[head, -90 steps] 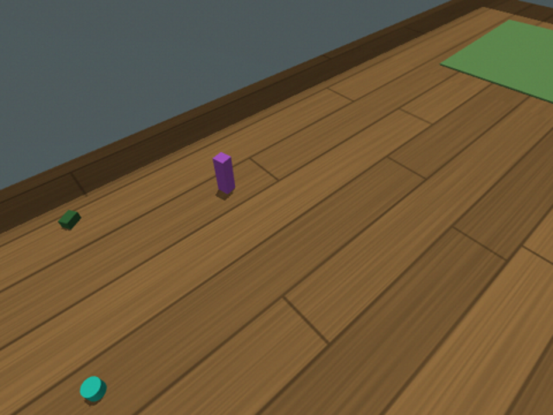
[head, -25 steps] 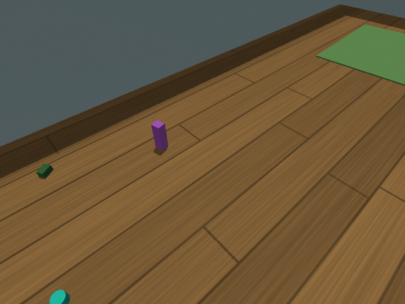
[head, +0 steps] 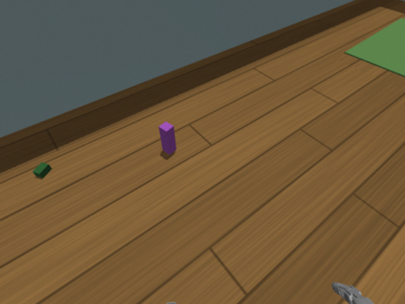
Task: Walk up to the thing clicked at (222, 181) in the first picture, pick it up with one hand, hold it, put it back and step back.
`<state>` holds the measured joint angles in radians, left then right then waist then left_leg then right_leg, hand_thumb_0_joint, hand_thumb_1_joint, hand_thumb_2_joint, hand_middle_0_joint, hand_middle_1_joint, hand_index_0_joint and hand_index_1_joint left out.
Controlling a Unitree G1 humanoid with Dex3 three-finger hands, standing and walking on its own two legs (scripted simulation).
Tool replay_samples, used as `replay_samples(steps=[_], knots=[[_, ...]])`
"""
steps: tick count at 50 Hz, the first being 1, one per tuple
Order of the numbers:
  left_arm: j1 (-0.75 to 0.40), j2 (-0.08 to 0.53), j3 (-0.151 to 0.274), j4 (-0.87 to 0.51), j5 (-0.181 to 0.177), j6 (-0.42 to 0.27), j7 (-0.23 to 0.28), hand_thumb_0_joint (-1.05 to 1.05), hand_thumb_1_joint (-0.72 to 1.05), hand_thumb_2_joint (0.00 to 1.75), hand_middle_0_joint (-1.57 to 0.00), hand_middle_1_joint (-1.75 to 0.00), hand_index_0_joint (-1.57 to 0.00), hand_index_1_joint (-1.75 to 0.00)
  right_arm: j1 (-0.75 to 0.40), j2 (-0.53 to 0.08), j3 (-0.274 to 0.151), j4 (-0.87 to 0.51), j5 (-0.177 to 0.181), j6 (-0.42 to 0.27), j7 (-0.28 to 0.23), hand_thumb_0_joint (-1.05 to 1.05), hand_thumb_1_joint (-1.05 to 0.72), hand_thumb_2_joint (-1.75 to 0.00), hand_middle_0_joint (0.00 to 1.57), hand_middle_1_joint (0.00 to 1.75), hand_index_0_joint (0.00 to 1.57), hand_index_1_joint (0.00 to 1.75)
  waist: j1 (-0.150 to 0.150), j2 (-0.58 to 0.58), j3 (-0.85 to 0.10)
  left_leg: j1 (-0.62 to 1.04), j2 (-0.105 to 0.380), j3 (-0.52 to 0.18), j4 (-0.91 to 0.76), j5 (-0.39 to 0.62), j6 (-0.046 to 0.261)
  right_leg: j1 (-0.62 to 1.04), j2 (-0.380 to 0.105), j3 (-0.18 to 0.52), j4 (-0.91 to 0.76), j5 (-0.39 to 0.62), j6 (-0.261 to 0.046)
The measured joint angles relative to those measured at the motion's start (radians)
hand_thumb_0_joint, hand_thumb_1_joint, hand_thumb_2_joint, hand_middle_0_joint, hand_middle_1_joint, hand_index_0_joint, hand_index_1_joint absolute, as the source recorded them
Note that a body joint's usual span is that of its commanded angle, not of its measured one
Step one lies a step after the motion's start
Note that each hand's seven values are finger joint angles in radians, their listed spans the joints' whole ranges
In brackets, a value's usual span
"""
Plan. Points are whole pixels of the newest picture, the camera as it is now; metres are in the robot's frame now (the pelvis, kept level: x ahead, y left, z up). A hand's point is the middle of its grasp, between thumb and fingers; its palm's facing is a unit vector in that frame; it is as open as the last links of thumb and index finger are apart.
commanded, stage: walk up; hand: left
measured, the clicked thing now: (167, 138) +1.17 +0.23 -0.65
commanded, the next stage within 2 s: none
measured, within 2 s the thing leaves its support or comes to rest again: neither
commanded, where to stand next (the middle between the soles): +0.84 -0.03 m, yaw -2 degrees
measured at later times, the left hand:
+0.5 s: hand (111, 255) +0.26 +0.22 -0.09, palm faces -0.02 -0.90 -0.44, open 7.4 cm
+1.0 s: hand (124, 191) +0.45 +0.24 -0.13, palm faces -0.05 -0.94 -0.34, open 7.4 cm
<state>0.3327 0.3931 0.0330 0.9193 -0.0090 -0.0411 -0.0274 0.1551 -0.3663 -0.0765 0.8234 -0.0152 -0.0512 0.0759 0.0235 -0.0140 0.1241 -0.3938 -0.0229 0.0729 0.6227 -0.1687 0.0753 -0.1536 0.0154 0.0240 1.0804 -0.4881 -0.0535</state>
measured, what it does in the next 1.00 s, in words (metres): walks ahead: right foot, then left foot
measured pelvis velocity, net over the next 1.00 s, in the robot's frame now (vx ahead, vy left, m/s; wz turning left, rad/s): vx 0.41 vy -0.03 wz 0.00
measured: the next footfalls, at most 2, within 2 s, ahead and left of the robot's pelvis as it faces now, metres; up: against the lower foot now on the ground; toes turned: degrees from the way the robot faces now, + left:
right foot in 0.36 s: +0.28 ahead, -0.18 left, +0.00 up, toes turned -7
left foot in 0.78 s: +0.48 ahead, +0.08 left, +0.00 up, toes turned +5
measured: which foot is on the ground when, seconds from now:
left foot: down 0.00-0.36, up 0.38-0.76, down 0.78-1.00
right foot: up 0.00-0.34, down 0.36-0.80, up 0.82-1.00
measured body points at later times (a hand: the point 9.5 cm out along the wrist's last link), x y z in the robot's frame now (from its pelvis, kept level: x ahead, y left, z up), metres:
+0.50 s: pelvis +0.21 -0.06 +0.02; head +0.21 -0.10 +0.46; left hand +0.26 +0.27 -0.06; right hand +0.26 -0.39 -0.12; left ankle +0.19 +0.07 -0.65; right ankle +0.24 -0.18 -0.72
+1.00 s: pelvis +0.41 -0.03 +0.02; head +0.43 -0.02 +0.47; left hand +0.45 +0.29 -0.10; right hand +0.51 -0.34 -0.08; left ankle +0.44 +0.07 -0.72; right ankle +0.44 -0.17 -0.66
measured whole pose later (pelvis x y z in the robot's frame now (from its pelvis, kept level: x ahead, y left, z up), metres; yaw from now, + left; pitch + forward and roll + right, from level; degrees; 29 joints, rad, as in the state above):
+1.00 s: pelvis +0.41 -0.03 +0.02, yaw +0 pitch -3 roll +1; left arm 0.33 0.43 0.03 0.88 0.00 -0.06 -0.05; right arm 0.25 -0.39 -0.05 0.81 0.00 -0.08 0.06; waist 0.00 -0.05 0.09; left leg -0.24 0.00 0.10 0.51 -0.22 0.04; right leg -0.46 -0.08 0.00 0.99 -0.35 -0.02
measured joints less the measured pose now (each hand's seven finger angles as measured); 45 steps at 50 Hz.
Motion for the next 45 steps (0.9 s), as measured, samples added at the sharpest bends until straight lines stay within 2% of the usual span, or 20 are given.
replay_samples(steps=[2,4,8,11,14,17,18,19,21,23,25,30,33,36,39,40,41,43,45], knots=[[-0.007,-0.002,-0.011,-0.017,-0.001,-0.008,-0.009,0.01,0.91,0.9,-0.2,-0.3,-0.2,-0.3,0.017,0.006,0.011,-0.005,0.012,-0.001,-0.008,0.0,-0.91,-0.9,0.21,0.3,0.21,0.3,-0.004,-0.009,-0.012,0.056,0.001,0.01,-0.051,-0.003,-0.006,-0.12,-0.005,0.03,0.089,0.063,-0.003],[-0.01,0.0,-0.011,-0.036,0.003,-0.017,-0.021,0.01,0.91,0.9,-0.2,-0.3,-0.2,-0.3,0.04,0.007,0.02,-0.004,0.013,-0.007,-0.012,0.0,-0.91,-0.9,0.21,0.3,0.21,0.3,-0.008,-0.018,-0.026,0.111,0.002,0.019,-0.109,0.0,-0.012,-0.214,-0.036,0.031,0.054,0.11,0.007],[-0.016,0.013,0.002,-0.053,0.02,-0.021,-0.046,0.0,0.91,0.9,-0.2,-0.3,-0.2,-0.3,0.097,-0.007,0.022,-0.002,0.005,-0.02,-0.006,0.0,-0.9,-0.9,0.21,0.3,0.21,0.3,-0.023,-0.021,-0.047,0.195,0.005,0.024,-0.177,-0.018,-0.013,-0.314,-0.099,0.001,-0.164,0.165,0.043],[-0.024,0.02,0.017,-0.045,0.027,-0.016,-0.06,0.0,0.91,0.9,-0.2,-0.3,-0.2,-0.3,0.137,-0.03,0.014,0.003,0.004,-0.021,0.001,0.01,-0.9,-0.9,0.21,0.3,0.21,0.3,-0.037,-0.005,-0.059,0.234,0.013,0.021,-0.187,-0.052,-0.024,-0.333,-0.122,-0.02,-0.331,0.241,0.047],[-0.026,0.027,0.033,-0.032,0.028,-0.015,-0.067,0.0,0.91,0.9,-0.2,-0.3,-0.2,-0.3,0.167,-0.054,0.004,0.017,0.003,-0.012,0.005,0.01,-0.9,-0.9,0.21,0.3,0.21,0.3,-0.048,0.015,-0.072,0.26,0.023,0.017,-0.171,-0.102,-0.042,-0.313,-0.124,-0.035,-0.433,0.318,0.046],[-0.015,0.045,0.044,-0.025,0.031,-0.024,-0.066,0.0,0.91,0.9,-0.2,-0.3,-0.2,-0.3,0.192,-0.071,0.0,0.031,0.001,0.002,0.004,0.01,-0.9,-0.9,0.21,0.3,0.21,0.3,-0.048,0.027,-0.096,0.268,0.037,0.014,-0.101,-0.187,-0.057,-0.238,-0.109,-0.057,-0.507,0.312,0.038],[-0.014,0.046,0.049,-0.023,0.034,-0.033,-0.06,0.0,0.91,0.9,-0.2,-0.3,-0.2,-0.3,0.198,-0.079,-0.001,0.035,-0.001,0.006,0.001,0.01,-0.9,-0.9,0.21,0.3,0.21,0.3,-0.042,0.044,-0.098,0.256,0.056,0.009,-0.043,-0.233,-0.052,-0.22,-0.091,-0.066,-0.512,0.323,0.041],[-0.019,0.042,0.052,-0.023,0.038,-0.041,-0.051,0.0,0.91,0.9,-0.2,-0.3,-0.2,-0.3,0.197,-0.085,-0.002,0.043,-0.001,0.011,-0.004,0.01,-0.9,-0.9,0.21,0.3,0.21,0.3,-0.038,0.07,-0.094,0.226,0.074,-0.015,0.057,-0.268,-0.039,-0.218,-0.072,-0.084,-0.481,0.303,0.042],[-0.023,0.033,0.045,-0.033,0.033,-0.055,-0.037,0.0,0.91,0.9,-0.2,-0.3,-0.2,-0.3,0.184,-0.085,0.004,0.063,0.0,0.025,-0.015,0.01,-0.91,-0.9,0.21,0.3,0.21,0.3,-0.022,0.086,-0.086,0.134,0.047,-0.069,0.282,-0.295,-0.036,-0.208,-0.063,-0.097,-0.447,0.257,0.035],[-0.021,0.014,0.031,-0.04,0.024,-0.058,-0.03,0.0,0.91,0.9,-0.2,-0.3,-0.2,-0.3,0.166,-0.089,0.011,0.076,0.01,0.028,-0.017,0.01,-0.91,-0.9,0.21,0.3,0.21,0.3,-0.007,0.101,-0.076,0.052,0.019,-0.102,0.411,-0.257,-0.04,-0.165,-0.059,-0.105,-0.482,0.249,0.029],[-0.01,0.0,0.02,-0.042,0.021,-0.058,-0.027,0.0,0.91,0.9,-0.2,-0.3,-0.2,-0.3,0.148,-0.089,0.016,0.078,0.016,0.023,-0.014,0.01,-0.91,-0.9,0.2,0.3,0.2,0.3,-0.001,0.111,-0.072,-0.011,0.018,-0.115,0.424,-0.214,-0.047,-0.115,-0.055,-0.113,-0.542,0.255,0.027],[0.02,-0.004,0.011,-0.05,0.02,-0.058,-0.024,0.0,0.9,0.9,-0.2,-0.3,-0.21,-0.3,0.122,-0.07,0.02,0.061,0.007,0.019,0.005,0.01,-0.91,-0.9,0.21,0.3,0.21,0.3,0.01,0.094,-0.062,-0.099,0.05,-0.123,0.262,-0.124,-0.078,-0.008,-0.055,-0.133,-0.644,0.244,0.027],[0.032,0.005,0.014,-0.057,0.022,-0.057,-0.023,0.0,0.9,0.9,-0.2,-0.3,-0.21,-0.3,0.105,-0.058,0.02,0.055,0.0,0.023,0.015,0.01,-0.91,-0.9,0.21,0.3,0.21,0.3,0.017,0.074,-0.05,-0.106,0.075,-0.099,0.13,-0.056,-0.078,0.041,-0.056,-0.146,-0.659,0.211,0.038],[0.042,0.017,0.015,-0.063,0.021,-0.052,-0.023,0.0,0.9,0.9,-0.2,-0.3,-0.21,-0.3,0.086,-0.051,0.018,0.05,-0.002,0.023,0.021,0.01,-0.91,-0.9,0.21,0.3,0.21,0.3,0.024,0.057,-0.039,-0.079,0.087,-0.062,0.014,-0.017,-0.064,0.081,-0.059,-0.159,-0.638,0.156,0.056],[0.061,0.031,0.011,-0.065,0.018,-0.041,-0.018,0.0,0.9,0.9,-0.2,-0.3,-0.21,-0.3,0.072,-0.05,0.013,0.036,-0.005,0.011,0.022,0.01,-0.91,-0.9,0.21,0.3,0.21,0.3,0.028,0.035,-0.043,-0.012,0.07,-0.028,-0.075,0.018,-0.038,0.093,-0.075,-0.158,-0.547,0.061,0.071],[0.061,0.036,0.01,-0.06,0.015,-0.034,-0.014,0.0,0.9,0.9,-0.2,-0.3,-0.21,-0.3,0.064,-0.048,0.008,0.03,-0.01,0.001,0.018,0.01,-0.91,-0.9,0.21,0.3,0.21,0.3,0.025,0.017,-0.038,-0.006,0.055,-0.018,-0.058,0.043,-0.036,0.068,-0.097,-0.148,-0.457,0.026,0.057],[0.052,0.035,0.009,-0.051,0.011,-0.024,-0.009,0.0,0.9,0.9,-0.2,-0.3,-0.21,-0.3,0.056,-0.045,0.004,0.019,-0.014,-0.008,0.011,0.01,-0.91,-0.9,0.21,0.3,0.21,0.3,0.02,0.005,-0.03,-0.009,0.046,-0.01,-0.016,0.014,-0.037,0.023,-0.099,-0.11,-0.331,0.01,0.04],[0.033,0.031,0.0,-0.036,0.006,-0.009,-0.003,0.01,0.91,0.9,-0.2,-0.3,-0.21,-0.3,0.053,-0.038,0.005,0.0,0.004,-0.017,0.002,0.01,-0.91,-0.9,0.21,0.3,0.21,0.3,0.005,-0.002,-0.025,0.005,0.042,-0.007,0.018,-0.037,-0.034,-0.082,-0.063,-0.041,-0.095,0.007,0.015],[0.02,0.035,-0.007,-0.031,0.004,-0.009,-0.004,0.01,0.91,0.9,-0.2,-0.3,-0.2,-0.3,0.059,-0.025,0.014,-0.01,0.016,-0.019,-0.007,0.01,-0.91,-0.9,0.21,0.3,0.21,0.3,-0.004,-0.019,-0.026,0.052,0.037,0.002,-0.015,-0.049,-0.035,-0.17,-0.05,-0.011,0.016,0.054,0.006]])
